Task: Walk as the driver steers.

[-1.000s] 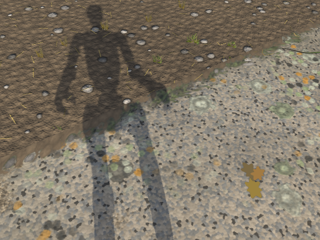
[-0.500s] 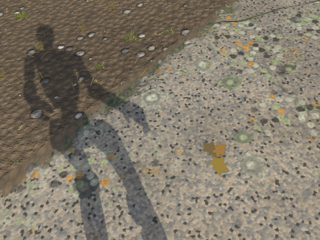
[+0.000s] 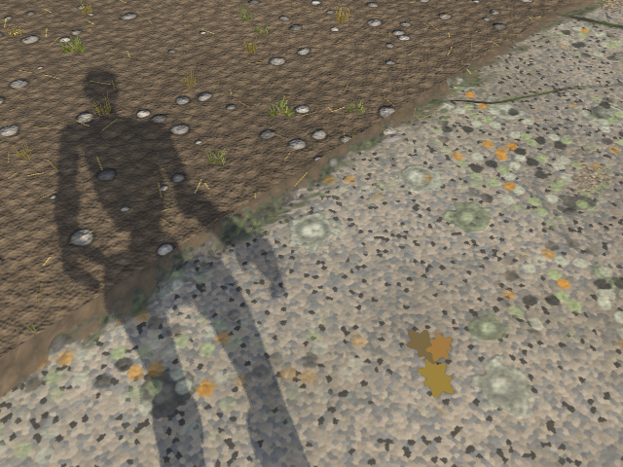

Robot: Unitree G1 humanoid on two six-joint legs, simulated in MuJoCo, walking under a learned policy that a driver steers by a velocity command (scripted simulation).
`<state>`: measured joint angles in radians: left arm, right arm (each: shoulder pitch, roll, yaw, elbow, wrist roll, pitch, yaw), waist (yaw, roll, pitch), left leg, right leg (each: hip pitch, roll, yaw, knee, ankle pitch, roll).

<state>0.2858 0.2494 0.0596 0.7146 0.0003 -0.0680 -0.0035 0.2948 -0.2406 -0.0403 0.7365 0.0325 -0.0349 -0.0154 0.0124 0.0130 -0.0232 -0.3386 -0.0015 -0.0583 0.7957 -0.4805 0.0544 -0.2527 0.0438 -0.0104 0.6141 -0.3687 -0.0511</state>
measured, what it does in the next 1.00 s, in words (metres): walks ahead: left foot, then right foot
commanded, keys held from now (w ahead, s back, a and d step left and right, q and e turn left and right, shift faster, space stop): no key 1.00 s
